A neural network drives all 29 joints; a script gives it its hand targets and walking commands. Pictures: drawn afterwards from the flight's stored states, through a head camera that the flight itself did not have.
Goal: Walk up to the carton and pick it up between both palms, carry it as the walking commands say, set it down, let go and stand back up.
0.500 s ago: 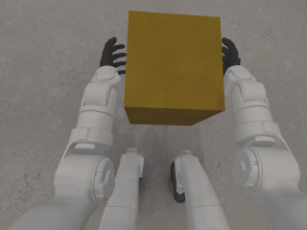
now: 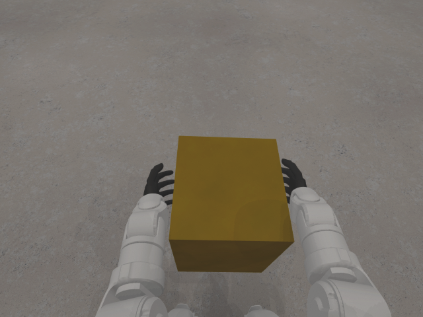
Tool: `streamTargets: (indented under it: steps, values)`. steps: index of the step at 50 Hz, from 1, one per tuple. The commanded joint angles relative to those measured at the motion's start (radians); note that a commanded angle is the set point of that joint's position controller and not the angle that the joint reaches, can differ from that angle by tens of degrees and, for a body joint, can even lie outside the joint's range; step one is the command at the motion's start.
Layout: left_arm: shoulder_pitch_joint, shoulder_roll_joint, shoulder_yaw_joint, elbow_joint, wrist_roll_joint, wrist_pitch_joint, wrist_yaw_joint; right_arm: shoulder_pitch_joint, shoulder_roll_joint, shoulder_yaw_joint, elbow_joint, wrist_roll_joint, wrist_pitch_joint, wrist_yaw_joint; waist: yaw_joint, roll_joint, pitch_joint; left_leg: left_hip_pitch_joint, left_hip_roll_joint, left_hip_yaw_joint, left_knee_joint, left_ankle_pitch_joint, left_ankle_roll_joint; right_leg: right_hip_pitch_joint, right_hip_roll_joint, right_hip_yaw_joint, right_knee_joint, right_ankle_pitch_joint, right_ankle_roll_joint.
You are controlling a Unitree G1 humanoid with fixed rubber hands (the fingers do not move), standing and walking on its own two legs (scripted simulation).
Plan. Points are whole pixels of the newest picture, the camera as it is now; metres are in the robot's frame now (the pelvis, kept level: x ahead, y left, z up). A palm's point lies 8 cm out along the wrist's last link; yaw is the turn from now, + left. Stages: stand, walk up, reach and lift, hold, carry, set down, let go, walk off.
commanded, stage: reach and lift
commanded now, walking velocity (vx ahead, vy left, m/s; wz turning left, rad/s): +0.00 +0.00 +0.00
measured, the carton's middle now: (223, 209) +0.36 -0.02 -0.06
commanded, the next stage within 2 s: none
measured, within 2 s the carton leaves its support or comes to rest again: neither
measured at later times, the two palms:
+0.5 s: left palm (142, 197) +0.32 +0.13 +0.07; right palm (308, 190) +0.33 -0.16 +0.07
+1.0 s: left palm (126, 193) +0.31 +0.15 +0.09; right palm (302, 182) +0.33 -0.14 +0.10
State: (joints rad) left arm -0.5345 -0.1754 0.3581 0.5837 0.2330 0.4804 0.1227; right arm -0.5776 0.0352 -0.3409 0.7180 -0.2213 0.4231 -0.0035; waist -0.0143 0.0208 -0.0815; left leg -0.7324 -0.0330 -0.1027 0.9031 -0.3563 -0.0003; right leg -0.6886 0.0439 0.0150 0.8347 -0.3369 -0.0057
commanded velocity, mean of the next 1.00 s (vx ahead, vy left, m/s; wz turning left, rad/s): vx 0.00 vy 0.00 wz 0.00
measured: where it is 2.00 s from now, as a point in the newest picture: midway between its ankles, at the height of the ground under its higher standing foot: outside the picture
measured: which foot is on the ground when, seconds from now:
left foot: down 0.00-1.00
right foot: down 0.00-1.00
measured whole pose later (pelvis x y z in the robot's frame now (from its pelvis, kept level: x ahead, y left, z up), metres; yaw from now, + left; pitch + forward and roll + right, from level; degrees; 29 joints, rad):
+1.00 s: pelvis +0.00 +0.02 +0.03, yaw +1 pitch -5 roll -4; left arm -0.47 -0.18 0.35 0.50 0.23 0.76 0.12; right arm -0.55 0.04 -0.28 0.68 -0.22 0.71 -0.01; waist -0.02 0.04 -0.09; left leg -0.32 -0.02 -0.10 0.71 -0.31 0.02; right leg -0.24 0.04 0.02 0.57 -0.25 0.00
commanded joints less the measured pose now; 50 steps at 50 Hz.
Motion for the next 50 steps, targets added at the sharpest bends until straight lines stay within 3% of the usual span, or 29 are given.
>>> streamTargets:
  steps: [1,2,3,5,6,7,9,10,14,15,16,19,20,21,22,24,25,26,27,31,33,35,39,40,42,43,45,47,50]
  values:
    - [-0.525,-1.036,-0.615,-0.099,-0.192,-0.016,-0.291,-0.398,1.173,0.473,-0.08,0.194,0.03,0.258,-0.001,0.02,-0.568,0.488,-0.064,0.001,-0.23,0.411,-0.027,0.336,0.07,0.101,-0.167,0.368,-0.011]
    - [-0.475,-1.053,-0.61,-0.06,-0.189,-0.006,-0.291,-0.454,1.189,0.538,-0.176,0.23,0.031,0.259,0.038,-0.009,-0.627,0.544,-0.061,0.007,-0.241,0.413,-0.017,0.401,0.069,0.101,-0.17,0.392,-0.004]
    - [-0.466,-1.037,-0.601,-0.062,-0.171,0.012,-0.284,-0.393,1.17,0.496,-0.103,0.214,0.052,0.265,0.03,0.038,-0.503,0.542,-0.052,-0.006,-0.277,0.388,-0.016,0.388,0.061,0.105,-0.192,0.361,-0.011]
    - [-0.467,-1.039,-0.555,-0.036,-0.151,0.023,-0.281,-0.469,1.14,0.473,-0.135,0.221,0.053,0.274,0.039,0.052,-0.452,0.549,-0.048,-0.002,-0.281,0.359,-0.011,0.367,0.057,0.106,-0.203,0.321,-0.012]
    - [-0.496,-1.05,-0.588,-0.066,-0.181,0.026,-0.288,-0.454,1.14,0.48,-0.133,0.217,0.063,0.27,0.013,-0.001,-0.495,0.55,-0.044,-0.006,-0.294,0.343,-0.011,0.426,0.061,0.098,-0.221,0.323,-0.009]
    - [-0.531,-1.073,-0.612,-0.088,-0.197,0.023,-0.296,-0.464,1.155,0.496,-0.164,0.227,0.06,0.267,-0.005,0.014,-0.519,0.567,-0.049,0.0,-0.288,0.358,-0.011,0.443,0.059,0.107,-0.23,0.362,-0.009]
    - [-0.504,-1.073,-0.563,-0.019,-0.183,0.042,-0.307,-0.542,1.119,0.501,-0.202,0.21,0.061,0.259,0.01,-0.018,-0.447,0.545,-0.049,0.001,-0.299,0.314,-0.001,0.445,0.046,0.107,-0.256,0.315,-0.011]
    - [-0.581,-1.075,-0.602,-0.061,-0.204,0.045,-0.312,-0.539,1.108,0.472,-0.172,0.211,0.066,0.257,-0.03,0.026,-0.42,0.54,-0.045,0.001,-0.303,0.283,-0.007,0.428,0.04,0.1,-0.254,0.291,-0.014]
    - [-0.543,-1.031,-0.51,0.0,-0.163,0.096,-0.311,-0.519,1.134,0.426,-0.075,0.186,0.118,0.261,0.007,0.009,-0.302,0.532,-0.035,0.014,-0.356,0.157,0.003,0.437,0.037,0.092,-0.301,0.145,-0.013]
    - [-0.606,-1.06,-0.546,-0.028,-0.196,0.09,-0.317,-0.529,1.142,0.429,-0.09,0.182,0.119,0.26,-0.031,0.006,-0.313,0.538,-0.03,0.012,-0.35,0.157,0.0,0.452,0.033,0.086,-0.3,0.157,-0.018]
    - [-0.668,-1.062,-0.559,-0.093,-0.221,0.081,-0.319,-0.614,1.174,0.485,-0.165,0.217,0.115,0.263,0.013,-0.011,-0.365,0.556,-0.031,0.021,-0.355,0.157,0.003,0.493,0.039,0.088,-0.301,0.148,-0.015]
    - [-0.649,-1.032,-0.514,-0.045,-0.2,0.108,-0.316,-0.647,1.152,0.462,-0.124,0.245,0.133,0.272,0.024,0.039,-0.308,0.552,-0.032,0.024,-0.357,0.159,0.002,0.461,0.03,0.096,-0.297,0.148,-0.02]
    - [-0.659,-1.039,-0.533,-0.06,-0.221,0.114,-0.315,-0.639,1.169,0.475,-0.122,0.245,0.147,0.266,0.012,-0.005,-0.306,0.564,-0.024,0.022,-0.364,0.133,0.009,0.473,0.025,0.092,-0.312,0.119,-0.012]
    - [-0.718,-1.041,-0.576,-0.137,-0.25,0.115,-0.314,-0.654,1.195,0.503,-0.16,0.274,0.145,0.265,0.01,0.024,-0.327,0.571,-0.032,0.031,-0.355,0.148,0.001,0.49,0.025,0.092,-0.313,0.135,-0.012]
    - [-0.666,-1.041,-0.545,-0.082,-0.226,0.137,-0.311,-0.683,1.187,0.492,-0.173,0.278,0.153,0.265,0.032,0.053,-0.298,0.568,-0.032,0.036,-0.361,0.147,0.001,0.477,0.021,0.09,-0.319,0.118,-0.016]
    - [-0.701,-1.021,-0.526,-0.064,-0.238,0.158,-0.319,-0.633,1.179,0.448,-0.092,0.245,0.189,0.264,0.006,0.0,-0.256,0.566,-0.016,0.033,-0.391,0.09,0.008,0.468,0.016,0.085,-0.34,0.068,-0.008]
    - [-0.723,-1.017,-0.545,-0.111,-0.256,0.154,-0.314,-0.635,1.213,0.476,-0.109,0.27,0.193,0.266,0.018,-0.016,-0.266,0.57,-0.011,0.04,-0.394,0.105,0.01,0.479,0.013,0.085,-0.338,0.097,-0.006]
    - [-0.765,-1.053,-0.608,-0.164,-0.289,0.154,-0.316,-0.67,1.218,0.494,-0.154,0.281,0.186,0.269,-0.009,-0.02,-0.354,0.619,-0.019,0.033,-0.382,0.129,0.003,0.493,0.023,0.081,-0.332,0.123,-0.01]
    - [-0.715,-1.062,-0.562,-0.093,-0.264,0.178,-0.319,-0.683,1.185,0.473,-0.154,0.257,0.201,0.269,-0.004,-0.022,-0.291,0.568,-0.021,0.044,-0.388,0.092,0.001,0.491,0.017,0.077,-0.345,0.07,-0.01]
    - [-0.775,-1.072,-0.639,-0.211,-0.32,0.203,-0.323,-0.618,1.203,0.506,-0.176,0.268,0.241,0.258,-0.025,0.0,-0.303,0.603,-0.011,0.031,-0.409,0.156,-0.011,0.533,0.01,0.083,-0.358,0.151,-0.013]
    - [-0.689,-1.104,-0.632,-0.142,-0.302,0.238,-0.324,-0.585,1.169,0.484,-0.18,0.271,0.252,0.259,-0.03,0.029,-0.28,0.583,-0.007,0.029,-0.434,0.154,-0.02,0.553,0.008,0.072,-0.361,0.183,-0.02]
    - [-0.71,-1.08,-0.589,-0.139,-0.287,0.245,-0.326,-0.639,1.165,0.469,-0.21,0.266,0.255,0.263,0.005,0.015,-0.265,0.549,-0.019,0.035,-0.433,0.12,-0.02,0.561,0.004,0.076,-0.372,0.135,-0.021]
    - [-0.704,-1.071,-0.564,-0.139,-0.269,0.254,-0.33,-0.605,1.155,0.441,-0.172,0.259,0.268,0.269,-0.005,0.011,-0.226,0.57,-0.015,0.027,-0.448,0.066,-0.012,0.533,0.006,0.074,-0.38,0.089,-0.019]
    - [-0.72,-1.078,-0.565,-0.125,-0.27,0.254,-0.325,-0.6,1.138,0.411,-0.143,0.248,0.267,0.27,-0.028,0.042,-0.208,0.547,0.004,0.005,-0.472,0.02,-0.013,0.537,0.006,0.068,-0.364,0.09,-0.023]
    - [-0.733,-1.087,-0.608,-0.188,-0.294,0.245,-0.328,-0.589,1.155,0.446,-0.186,0.281,0.257,0.277,-0.021,0.065,-0.301,0.579,-0.005,0.019,-0.453,0.151,-0.021,0.573,0.014,0.068,-0.357,0.21,-0.025]
    - [-0.704,-1.085,-0.588,-0.157,-0.287,0.249,-0.324,-0.615,1.155,0.457,-0.2,0.268,0.26,0.272,-0.008,0.024,-0.307,0.606,-0.015,0.018,-0.446,0.161,-0.017,0.553,0.013,0.077,-0.367,0.176,-0.021]
    - [-0.779,-1.117,-0.648,-0.237,-0.311,0.229,-0.323,-0.629,1.161,0.483,-0.247,0.289,0.245,0.275,-0.022,0.063,-0.33,0.615,0.0,-0.002,-0.446,0.157,-0.022,0.559,0.022,0.07,-0.333,0.215,-0.024]
    - [-0.722,-1.099,-0.636,-0.237,-0.312,0.232,-0.318,-0.634,1.158,0.509,-0.265,0.304,0.25,0.28,-0.011,0.011,-0.354,0.632,-0.005,-0.001,-0.435,0.228,-0.02,0.572,0.021,0.079,-0.343,0.256,-0.018]
    - [-0.726,-1.103,-0.613,-0.16,-0.279,0.253,-0.323,-0.596,1.11,0.432,-0.205,0.255,0.251,0.279,-0.039,0.061,-0.273,0.576,-0.003,-0.017,-0.469,0.093,-0.024,0.575,0.021,0.074,-0.344,0.177,-0.023]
